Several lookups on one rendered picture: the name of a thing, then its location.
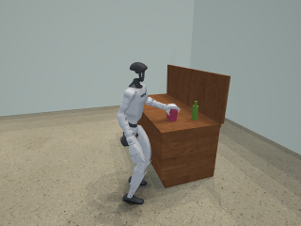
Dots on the sponge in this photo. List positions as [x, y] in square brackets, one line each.
[173, 114]

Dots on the left robot forearm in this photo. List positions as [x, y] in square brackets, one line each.
[159, 105]

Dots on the right robot upper arm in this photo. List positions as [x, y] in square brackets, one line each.
[128, 96]

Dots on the left robot upper arm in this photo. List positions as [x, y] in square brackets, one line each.
[148, 100]

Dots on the right robot forearm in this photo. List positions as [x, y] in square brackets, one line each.
[126, 129]

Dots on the robot thigh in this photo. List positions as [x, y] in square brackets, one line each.
[144, 143]
[141, 166]

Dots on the robot right hand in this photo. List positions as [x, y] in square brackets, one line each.
[134, 150]

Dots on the left robot thigh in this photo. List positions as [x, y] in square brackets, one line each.
[144, 143]

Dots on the robot left hand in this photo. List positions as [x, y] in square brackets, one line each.
[172, 106]

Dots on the right robot thigh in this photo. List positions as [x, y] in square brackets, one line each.
[141, 166]

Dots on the table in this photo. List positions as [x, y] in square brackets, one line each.
[184, 150]

